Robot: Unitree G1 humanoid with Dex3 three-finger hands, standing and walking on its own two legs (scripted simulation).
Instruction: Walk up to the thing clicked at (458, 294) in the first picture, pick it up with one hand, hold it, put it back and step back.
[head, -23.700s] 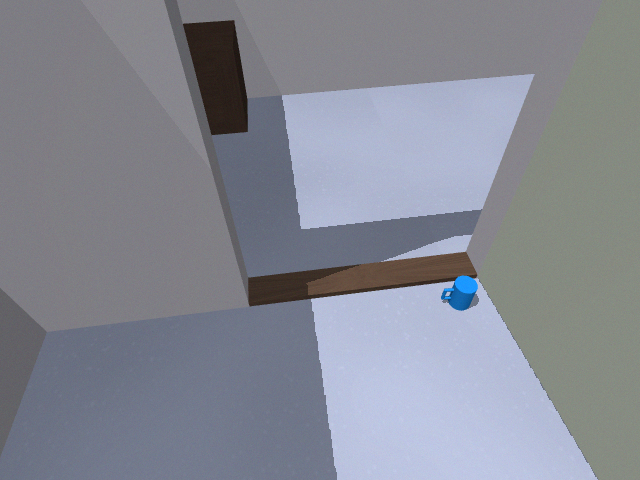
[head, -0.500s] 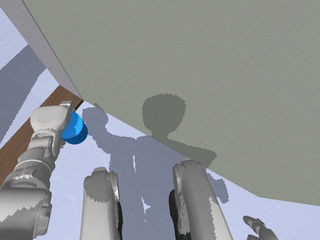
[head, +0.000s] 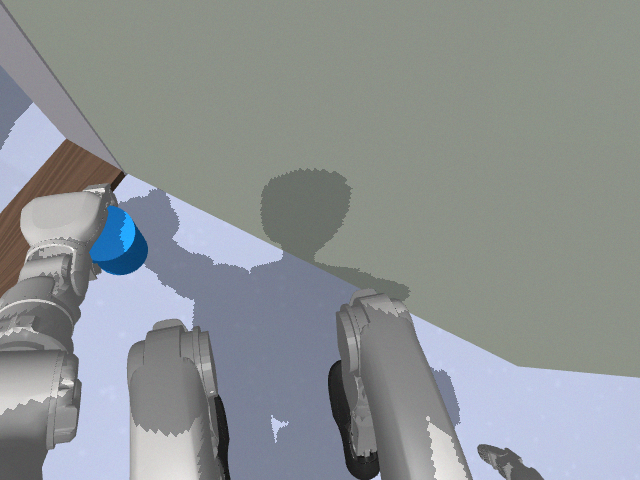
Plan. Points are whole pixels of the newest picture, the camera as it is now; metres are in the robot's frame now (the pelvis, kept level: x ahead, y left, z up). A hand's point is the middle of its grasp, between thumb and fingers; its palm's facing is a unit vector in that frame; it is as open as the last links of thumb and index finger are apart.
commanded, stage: crouch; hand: left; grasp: from above
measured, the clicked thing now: (104, 251) +0.44 +0.25 -0.23
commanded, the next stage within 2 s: lower in 0.24 s
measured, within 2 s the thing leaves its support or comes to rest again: rests again in 0.90 s
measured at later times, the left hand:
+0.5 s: hand (92, 244) +0.45 +0.26 -0.22, palm faces -0.49 -0.04 -0.87, open 10.3 cm
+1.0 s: hand (104, 247) +0.46 +0.26 -0.27, palm faces -0.48 -0.05 -0.88, open 10.1 cm
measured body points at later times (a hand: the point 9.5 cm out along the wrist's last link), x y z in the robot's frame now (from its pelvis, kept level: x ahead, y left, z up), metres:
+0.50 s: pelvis +0.00 +0.00 -0.04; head +0.24 +0.05 +0.34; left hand +0.47 +0.26 -0.17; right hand +0.03 -0.28 -0.15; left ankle +0.08 +0.13 -0.35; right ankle +0.09 -0.13 -0.35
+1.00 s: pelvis +0.00 +0.00 -0.07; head +0.27 +0.05 +0.29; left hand +0.48 +0.26 -0.22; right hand +0.04 -0.27 -0.18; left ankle +0.08 +0.13 -0.35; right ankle +0.09 -0.13 -0.35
